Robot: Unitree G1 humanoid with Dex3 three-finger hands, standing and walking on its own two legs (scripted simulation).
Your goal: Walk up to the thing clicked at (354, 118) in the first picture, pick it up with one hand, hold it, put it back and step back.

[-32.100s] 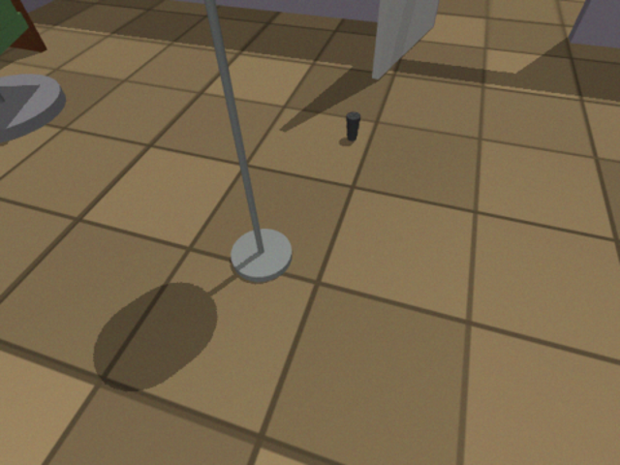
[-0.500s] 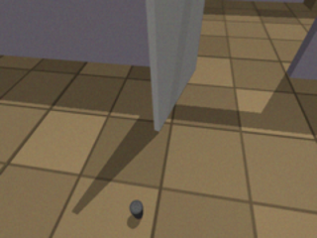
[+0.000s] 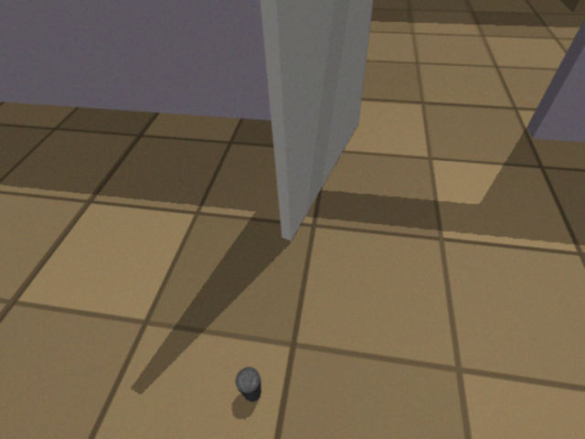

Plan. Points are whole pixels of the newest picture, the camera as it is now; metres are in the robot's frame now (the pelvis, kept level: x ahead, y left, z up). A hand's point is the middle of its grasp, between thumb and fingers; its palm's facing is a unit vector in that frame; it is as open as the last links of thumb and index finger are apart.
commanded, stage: stand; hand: left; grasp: from the side
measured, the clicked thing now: (250, 387) +0.40 +0.18 -0.71
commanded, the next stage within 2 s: step back in 1.08 s
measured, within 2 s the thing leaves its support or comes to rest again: neither
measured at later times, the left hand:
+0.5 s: hand out of the picture +0.10 +0.25 -0.15, palm faces -0.02 -0.94 -0.35, open 7.4 cm
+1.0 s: hand out of the picture +0.10 +0.24 -0.15, palm faces -0.03 -0.94 -0.34, open 7.4 cm
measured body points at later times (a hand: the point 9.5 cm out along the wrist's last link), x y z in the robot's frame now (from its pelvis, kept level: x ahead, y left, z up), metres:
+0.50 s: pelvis +0.02 +0.00 +0.00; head +0.02 -0.01 +0.45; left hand +0.10 +0.29 -0.13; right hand +0.08 -0.30 -0.14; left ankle +0.03 +0.13 -0.75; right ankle +0.02 -0.13 -0.75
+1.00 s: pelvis +0.02 -0.01 +0.00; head +0.03 -0.01 +0.45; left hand +0.10 +0.29 -0.13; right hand +0.09 -0.30 -0.14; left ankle +0.03 +0.13 -0.75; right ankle +0.02 -0.13 -0.75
